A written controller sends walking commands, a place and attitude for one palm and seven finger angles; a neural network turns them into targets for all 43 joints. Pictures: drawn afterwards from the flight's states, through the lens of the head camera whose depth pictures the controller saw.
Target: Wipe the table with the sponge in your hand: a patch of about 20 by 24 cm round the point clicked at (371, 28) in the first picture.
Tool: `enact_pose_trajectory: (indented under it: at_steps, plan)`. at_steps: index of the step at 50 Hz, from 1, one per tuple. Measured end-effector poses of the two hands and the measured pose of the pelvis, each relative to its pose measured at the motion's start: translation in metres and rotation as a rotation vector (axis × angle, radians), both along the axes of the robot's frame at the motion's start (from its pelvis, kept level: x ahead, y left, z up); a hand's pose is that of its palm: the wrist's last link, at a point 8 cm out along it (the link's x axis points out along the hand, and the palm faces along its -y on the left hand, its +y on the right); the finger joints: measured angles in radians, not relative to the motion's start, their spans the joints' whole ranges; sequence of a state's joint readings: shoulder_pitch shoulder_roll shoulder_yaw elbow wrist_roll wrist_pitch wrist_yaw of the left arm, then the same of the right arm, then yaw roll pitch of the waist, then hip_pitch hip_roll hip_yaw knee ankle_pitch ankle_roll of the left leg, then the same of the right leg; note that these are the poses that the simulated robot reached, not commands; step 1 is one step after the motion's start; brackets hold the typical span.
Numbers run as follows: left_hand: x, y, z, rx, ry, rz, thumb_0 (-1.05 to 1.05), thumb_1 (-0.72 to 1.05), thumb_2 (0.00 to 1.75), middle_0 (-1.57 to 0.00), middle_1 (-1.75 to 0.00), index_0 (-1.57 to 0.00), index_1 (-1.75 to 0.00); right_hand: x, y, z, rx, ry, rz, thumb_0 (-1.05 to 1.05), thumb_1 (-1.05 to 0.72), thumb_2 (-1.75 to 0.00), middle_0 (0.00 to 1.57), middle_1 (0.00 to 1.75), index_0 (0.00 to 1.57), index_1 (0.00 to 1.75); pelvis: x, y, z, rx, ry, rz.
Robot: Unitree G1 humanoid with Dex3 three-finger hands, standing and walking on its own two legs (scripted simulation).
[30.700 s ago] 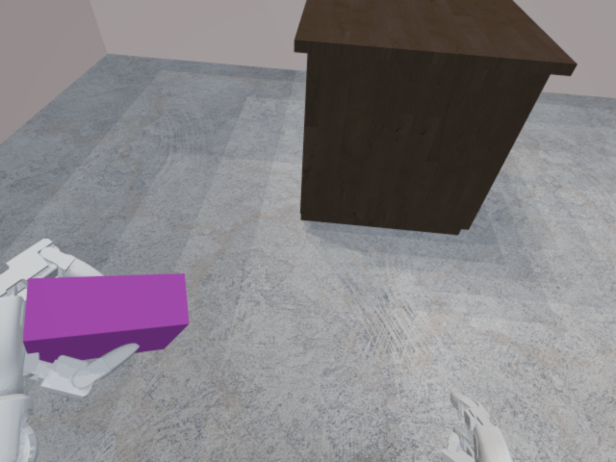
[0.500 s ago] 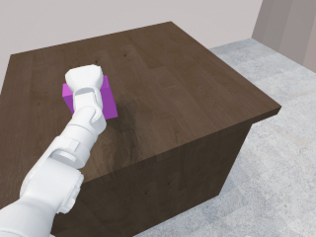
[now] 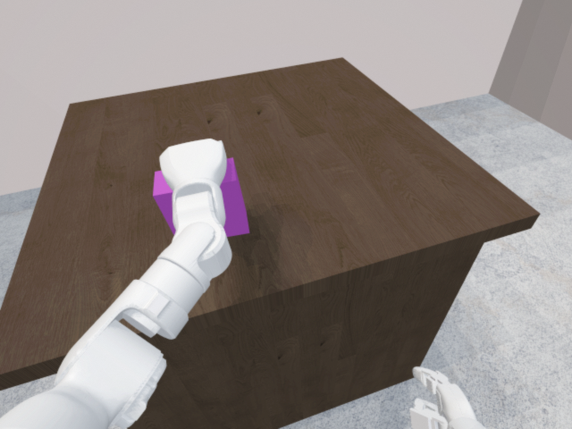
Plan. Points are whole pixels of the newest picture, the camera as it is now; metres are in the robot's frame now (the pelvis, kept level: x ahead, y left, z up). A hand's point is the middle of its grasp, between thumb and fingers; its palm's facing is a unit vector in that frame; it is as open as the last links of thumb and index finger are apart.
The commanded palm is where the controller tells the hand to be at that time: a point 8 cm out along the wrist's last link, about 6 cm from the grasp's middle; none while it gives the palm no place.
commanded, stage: wipe back along the third lane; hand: left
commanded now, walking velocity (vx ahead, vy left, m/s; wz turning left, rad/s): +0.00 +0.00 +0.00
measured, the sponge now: (208, 213) +0.40 +0.17 +0.11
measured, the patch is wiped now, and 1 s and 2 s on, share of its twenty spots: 1.00 1.00 1.00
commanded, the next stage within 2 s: slide back across to the middle lane in 0.74 s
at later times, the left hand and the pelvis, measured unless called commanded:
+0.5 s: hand (215, 213) +0.35 +0.14 +0.16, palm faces +0.14 -0.04 -0.99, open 9.5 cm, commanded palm +0.31 +0.13 +0.18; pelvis -0.01 -0.02 +0.00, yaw -1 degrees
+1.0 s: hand (220, 226) +0.33 +0.13 +0.16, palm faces +0.19 -0.12 -0.97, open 9.5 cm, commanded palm +0.28 +0.13 +0.19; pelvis -0.01 -0.04 +0.00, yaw -1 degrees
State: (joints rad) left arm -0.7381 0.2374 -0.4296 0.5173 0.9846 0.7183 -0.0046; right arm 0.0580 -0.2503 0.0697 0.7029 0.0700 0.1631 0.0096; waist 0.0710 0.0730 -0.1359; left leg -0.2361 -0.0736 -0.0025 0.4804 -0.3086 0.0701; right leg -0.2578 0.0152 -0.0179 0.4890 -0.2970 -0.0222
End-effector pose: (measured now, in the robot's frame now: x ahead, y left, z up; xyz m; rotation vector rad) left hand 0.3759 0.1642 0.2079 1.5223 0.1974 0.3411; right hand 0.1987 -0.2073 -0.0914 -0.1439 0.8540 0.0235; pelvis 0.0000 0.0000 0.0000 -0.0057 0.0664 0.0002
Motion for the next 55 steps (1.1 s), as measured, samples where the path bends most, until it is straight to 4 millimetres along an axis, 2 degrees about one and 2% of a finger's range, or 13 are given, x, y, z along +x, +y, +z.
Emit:
enact_pose_trajectory:
  at_steps: [8,13,23,34,45,55]
  plan:
    - [-0.011,-0.008,0.0,-0.006,-0.007,-0.003,0.02,-0.46,1.1,-0.73,-1.44,-0.77,-1.44,-0.019,-0.007,-0.01,0.015,0.037,-0.015,0.01,-0.91,-0.9,0.2,0.3,0.2,0.3,-0.004,-0.004,0.0,0.004,-0.013,-0.009]
    - [-0.024,-0.013,0.0,-0.022,-0.027,-0.02,0.02,-0.46,1.1,-0.73,-1.44,-0.77,-1.44,-0.023,-0.013,-0.01,0.023,0.029,-0.025,0.01,-0.91,-0.9,0.2,0.3,0.2,0.3,-0.006,-0.008,0.0,0.006,-0.028,-0.015]
    - [-0.046,-0.025,0.0,-0.027,-0.047,-0.025,0.03,-0.46,1.09,-0.73,-1.44,-0.77,-1.44,-0.008,-0.021,0.003,0.03,-0.044,-0.003,0.01,-0.91,-0.9,0.19,0.3,0.2,0.3,-0.013,-0.018,0.0,0.012,-0.051,-0.015]
    - [-0.059,-0.034,-0.001,-0.035,-0.061,-0.028,0.03,-0.45,1.09,-0.72,-1.44,-0.76,-1.44,0.01,-0.019,0.014,0.05,-0.1,0.033,0.01,-0.91,-0.9,0.19,0.3,0.2,0.3,-0.015,-0.029,0.0,0.017,-0.059,-0.011]
    - [-0.075,-0.04,-0.001,-0.058,-0.092,-0.054,0.03,-0.45,1.09,-0.72,-1.44,-0.76,-1.44,0.014,-0.02,0.012,0.072,-0.093,0.05,0.01,-0.91,-0.9,0.19,0.3,0.2,0.3,-0.011,-0.035,-0.001,0.02,-0.07,-0.013]
    - [-0.08,-0.032,0.002,-0.128,-0.11,-0.059,0.02,-0.45,1.09,-0.72,-1.44,-0.77,-1.44,0.014,-0.027,0.014,0.052,-0.097,0.036,0.01,-0.91,-0.9,0.19,0.3,0.2,0.3,-0.011,-0.04,-0.001,0.022,-0.075,-0.029]
